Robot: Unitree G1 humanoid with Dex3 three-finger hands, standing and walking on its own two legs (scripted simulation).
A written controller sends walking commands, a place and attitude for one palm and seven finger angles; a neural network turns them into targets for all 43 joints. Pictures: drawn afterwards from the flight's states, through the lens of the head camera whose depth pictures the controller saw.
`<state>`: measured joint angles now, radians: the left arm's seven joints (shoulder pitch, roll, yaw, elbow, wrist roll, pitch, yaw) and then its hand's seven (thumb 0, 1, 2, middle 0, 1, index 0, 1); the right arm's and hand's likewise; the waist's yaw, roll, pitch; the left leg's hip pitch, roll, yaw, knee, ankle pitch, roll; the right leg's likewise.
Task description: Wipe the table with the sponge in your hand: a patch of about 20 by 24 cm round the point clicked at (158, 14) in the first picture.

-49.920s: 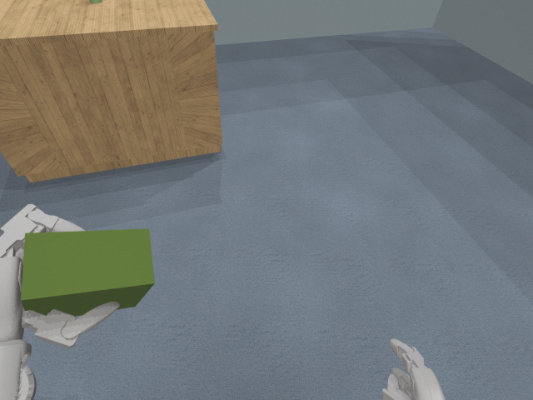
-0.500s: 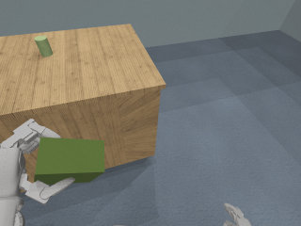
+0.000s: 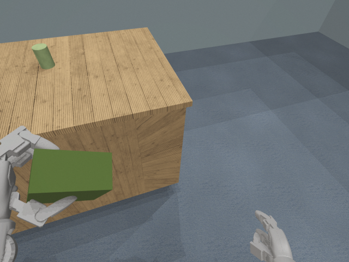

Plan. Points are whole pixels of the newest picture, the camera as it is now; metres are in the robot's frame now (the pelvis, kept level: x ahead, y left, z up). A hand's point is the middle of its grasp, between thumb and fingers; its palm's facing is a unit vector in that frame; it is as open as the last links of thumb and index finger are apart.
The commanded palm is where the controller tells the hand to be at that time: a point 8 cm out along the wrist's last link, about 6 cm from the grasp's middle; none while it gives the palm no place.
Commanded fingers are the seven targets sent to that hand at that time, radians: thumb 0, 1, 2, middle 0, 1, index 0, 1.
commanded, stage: stop stepping back and stand still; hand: left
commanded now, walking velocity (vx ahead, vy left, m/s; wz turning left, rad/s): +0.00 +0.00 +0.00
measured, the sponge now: (80, 178) +0.23 +0.19 +0.13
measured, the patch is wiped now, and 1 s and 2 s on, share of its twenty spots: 1.00 1.00 1.00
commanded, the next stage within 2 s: stand and wait in 0.12 s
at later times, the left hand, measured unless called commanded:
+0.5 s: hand (29, 188) +0.19 +0.24 +0.17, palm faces +0.39 -0.85 -0.37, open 10.5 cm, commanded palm +0.14 +0.29 +0.19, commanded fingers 0.00 0.10 1.30 -1.20 -1.60 -1.20 -1.60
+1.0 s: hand (28, 190) +0.19 +0.25 +0.17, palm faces +0.39 -0.84 -0.37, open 10.5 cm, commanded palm +0.14 +0.29 +0.19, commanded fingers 0.00 0.10 1.30 -1.20 -1.60 -1.20 -1.60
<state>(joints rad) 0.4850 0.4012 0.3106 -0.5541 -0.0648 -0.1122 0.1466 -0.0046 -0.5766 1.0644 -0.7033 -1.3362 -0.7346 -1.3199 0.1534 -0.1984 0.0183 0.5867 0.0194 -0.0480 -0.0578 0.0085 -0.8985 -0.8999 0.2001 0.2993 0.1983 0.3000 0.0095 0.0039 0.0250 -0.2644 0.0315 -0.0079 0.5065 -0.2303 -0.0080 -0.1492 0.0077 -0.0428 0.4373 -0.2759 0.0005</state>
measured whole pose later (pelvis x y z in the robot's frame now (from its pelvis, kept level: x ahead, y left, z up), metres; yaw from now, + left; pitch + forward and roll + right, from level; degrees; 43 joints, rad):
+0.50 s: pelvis -0.02 +0.01 +0.00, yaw +0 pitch -1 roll -2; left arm 0.47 0.37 0.31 -0.50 -0.06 -0.12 0.16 0.00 -0.58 1.07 -0.70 -1.34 -0.73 -1.32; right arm 0.19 -0.21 0.02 0.61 0.02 -0.04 -0.06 0.01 -0.90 -0.90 0.20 0.30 0.20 0.30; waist 0.00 0.03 0.01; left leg -0.27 0.03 -0.01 0.48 -0.18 0.00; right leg -0.15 0.01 -0.04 0.40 -0.22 0.01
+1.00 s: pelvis -0.02 +0.01 +0.00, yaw +0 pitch -1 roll -2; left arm 0.48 0.36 0.30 -0.50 -0.06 -0.11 0.16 0.00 -0.58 1.07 -0.70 -1.34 -0.73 -1.32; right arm 0.17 -0.21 0.02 0.61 0.01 -0.06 -0.06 0.01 -0.90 -0.90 0.20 0.30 0.20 0.30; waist 0.01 0.03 0.02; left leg -0.28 0.03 -0.01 0.48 -0.18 0.00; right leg -0.16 0.01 -0.04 0.40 -0.22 0.01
